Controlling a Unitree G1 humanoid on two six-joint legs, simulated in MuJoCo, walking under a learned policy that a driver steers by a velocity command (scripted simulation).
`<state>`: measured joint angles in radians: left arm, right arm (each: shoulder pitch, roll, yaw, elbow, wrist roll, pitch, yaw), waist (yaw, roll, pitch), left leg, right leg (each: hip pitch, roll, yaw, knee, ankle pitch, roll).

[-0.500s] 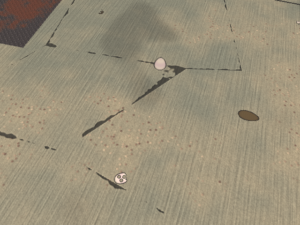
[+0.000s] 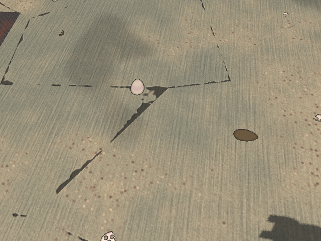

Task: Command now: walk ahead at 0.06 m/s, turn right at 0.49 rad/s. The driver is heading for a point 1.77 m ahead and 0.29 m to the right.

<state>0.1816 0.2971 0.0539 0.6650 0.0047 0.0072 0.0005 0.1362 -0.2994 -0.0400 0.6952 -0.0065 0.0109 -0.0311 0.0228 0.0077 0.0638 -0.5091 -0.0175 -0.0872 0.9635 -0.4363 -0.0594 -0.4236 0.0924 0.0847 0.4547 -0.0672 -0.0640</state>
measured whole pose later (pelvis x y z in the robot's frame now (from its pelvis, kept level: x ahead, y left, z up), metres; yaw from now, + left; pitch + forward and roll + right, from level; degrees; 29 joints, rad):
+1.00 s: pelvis +0.12 -0.03 +0.01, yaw -23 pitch +2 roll +0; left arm 0.36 0.27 0.05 0.73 0.01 -0.06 0.00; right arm 0.17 -0.30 -0.07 0.77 0.03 -0.05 0.04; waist 0.04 0.04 -0.01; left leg -0.65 0.07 -0.02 0.71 0.01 -0.03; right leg 0.05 0.04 -0.03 0.19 -0.28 -0.05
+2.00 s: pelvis +0.65 -0.14 +0.01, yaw +8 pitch +1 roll -2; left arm 0.27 0.29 0.06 0.81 -0.01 -0.06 0.01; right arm 0.11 -0.29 -0.05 0.63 0.00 -0.01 0.02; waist 0.07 0.04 0.07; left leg -0.57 0.04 -0.05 0.69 -0.11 -0.02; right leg -0.12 0.01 -0.11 0.33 -0.24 -0.02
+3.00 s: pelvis +0.95 -0.15 -0.01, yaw -20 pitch +3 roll +3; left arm 0.47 0.29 0.07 0.83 -0.02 -0.02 0.04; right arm -0.03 -0.27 -0.06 0.73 0.00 -0.13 0.03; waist 0.09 -0.02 0.02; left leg -0.46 -0.05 0.00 0.52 -0.09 0.00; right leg -0.06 0.02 0.24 0.70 -0.54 -0.03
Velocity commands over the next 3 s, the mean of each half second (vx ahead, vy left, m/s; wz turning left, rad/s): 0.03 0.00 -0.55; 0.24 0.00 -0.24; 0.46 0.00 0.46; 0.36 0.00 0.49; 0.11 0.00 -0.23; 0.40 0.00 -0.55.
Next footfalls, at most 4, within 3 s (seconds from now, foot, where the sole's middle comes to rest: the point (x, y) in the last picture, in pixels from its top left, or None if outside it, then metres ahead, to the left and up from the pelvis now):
0.18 left None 0.12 0.15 -0.77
0.62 right None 0.02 -0.09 -0.77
1.16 left None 0.41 0.00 -0.77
1.64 right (233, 184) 0.67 -0.25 -0.77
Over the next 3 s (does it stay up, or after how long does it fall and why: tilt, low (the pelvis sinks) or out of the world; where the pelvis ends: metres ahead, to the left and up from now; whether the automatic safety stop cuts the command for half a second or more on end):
stays up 0.95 -0.15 -0.01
